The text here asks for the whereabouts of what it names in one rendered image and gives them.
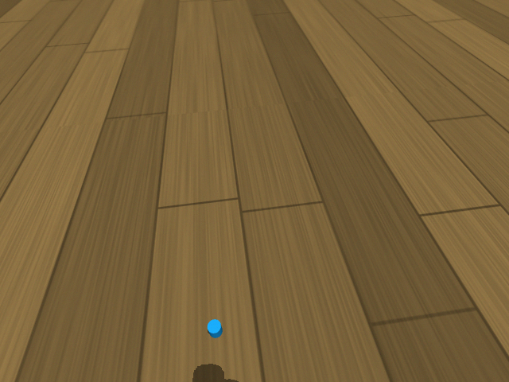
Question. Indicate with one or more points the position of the tin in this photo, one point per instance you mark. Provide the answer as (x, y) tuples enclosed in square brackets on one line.
[(215, 328)]

